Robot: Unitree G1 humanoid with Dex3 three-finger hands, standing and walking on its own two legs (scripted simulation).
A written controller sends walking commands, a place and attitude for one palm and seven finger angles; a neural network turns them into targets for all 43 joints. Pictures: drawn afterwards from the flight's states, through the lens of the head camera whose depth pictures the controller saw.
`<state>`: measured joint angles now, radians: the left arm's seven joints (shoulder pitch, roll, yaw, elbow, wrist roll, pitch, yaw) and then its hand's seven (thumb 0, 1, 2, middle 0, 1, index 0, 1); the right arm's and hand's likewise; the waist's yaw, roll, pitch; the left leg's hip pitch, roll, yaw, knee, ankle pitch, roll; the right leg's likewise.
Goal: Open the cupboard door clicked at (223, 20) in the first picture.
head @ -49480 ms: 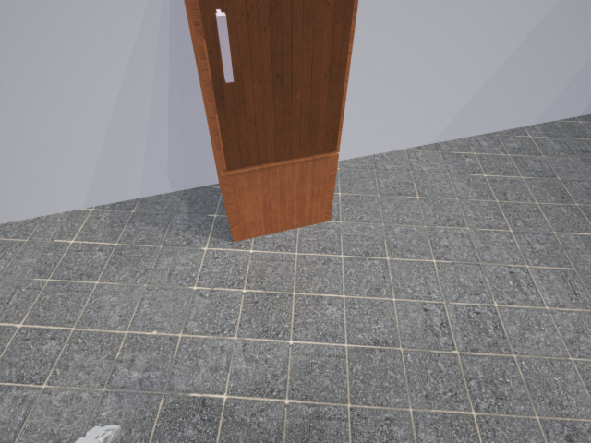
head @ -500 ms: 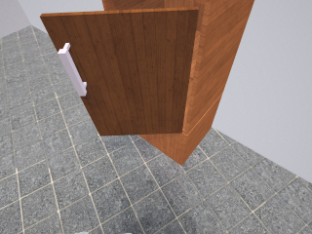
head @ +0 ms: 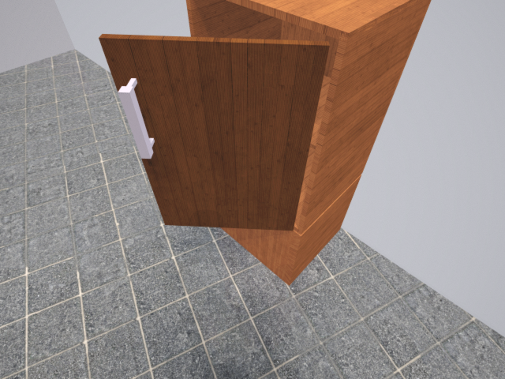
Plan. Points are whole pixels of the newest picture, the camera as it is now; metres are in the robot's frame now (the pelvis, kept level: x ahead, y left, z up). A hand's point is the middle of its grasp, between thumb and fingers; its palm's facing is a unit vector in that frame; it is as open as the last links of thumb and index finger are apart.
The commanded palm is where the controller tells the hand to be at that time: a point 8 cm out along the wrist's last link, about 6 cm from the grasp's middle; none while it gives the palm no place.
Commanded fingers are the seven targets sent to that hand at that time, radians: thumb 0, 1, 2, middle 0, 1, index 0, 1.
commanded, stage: look again from close up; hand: left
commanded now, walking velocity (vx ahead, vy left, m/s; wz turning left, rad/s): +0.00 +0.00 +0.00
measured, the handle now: (140, 120) +0.59 +0.28 +0.08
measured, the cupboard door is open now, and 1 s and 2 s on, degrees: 41 41 41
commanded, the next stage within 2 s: shuffle to correct the standing spot in 0.56 s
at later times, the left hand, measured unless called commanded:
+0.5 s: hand out of the picture +0.01 +0.19 -0.18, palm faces +0.00 -0.98 -0.20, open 7.4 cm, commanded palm none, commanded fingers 0.00 0.90 0.90 -0.20 -0.30 -0.20 -0.30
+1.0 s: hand out of the picture +0.00 +0.21 -0.20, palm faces +0.03 -0.98 -0.18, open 7.4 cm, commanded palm none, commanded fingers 0.00 0.90 0.90 -0.20 -0.30 -0.20 -0.30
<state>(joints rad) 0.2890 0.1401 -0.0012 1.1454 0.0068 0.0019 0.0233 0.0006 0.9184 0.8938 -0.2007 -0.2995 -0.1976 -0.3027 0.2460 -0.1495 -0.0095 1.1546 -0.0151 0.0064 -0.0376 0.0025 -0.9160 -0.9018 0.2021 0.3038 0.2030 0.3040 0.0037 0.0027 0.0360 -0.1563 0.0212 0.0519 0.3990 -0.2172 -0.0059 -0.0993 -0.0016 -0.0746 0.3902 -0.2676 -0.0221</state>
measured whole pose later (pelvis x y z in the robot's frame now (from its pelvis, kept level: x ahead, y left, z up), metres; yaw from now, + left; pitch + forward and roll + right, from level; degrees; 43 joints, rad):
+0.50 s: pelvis +0.00 +0.02 -0.01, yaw -1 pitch -1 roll +1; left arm 0.28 0.16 -0.01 1.08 0.02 -0.02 0.03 0.00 0.91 0.89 -0.20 -0.30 -0.20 -0.30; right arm 0.29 -0.15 0.02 1.10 -0.01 -0.02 -0.02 0.01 -0.92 -0.90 0.20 0.30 0.20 0.30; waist 0.00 0.01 0.03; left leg -0.21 0.00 0.08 0.48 -0.26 0.02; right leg -0.17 -0.03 -0.05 0.50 -0.31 0.00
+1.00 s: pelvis +0.03 +0.04 -0.02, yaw -1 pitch -1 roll +0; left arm 0.34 0.18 0.02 1.09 0.03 0.01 0.03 0.00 0.91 0.89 -0.20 -0.30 -0.20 -0.30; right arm 0.28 -0.16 0.01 1.08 -0.02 -0.02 -0.02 0.00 -0.90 -0.90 0.20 0.30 0.20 0.30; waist 0.03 -0.04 0.03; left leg -0.21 -0.03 0.09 0.57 -0.36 0.06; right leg -0.17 -0.07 -0.04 0.59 -0.40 0.02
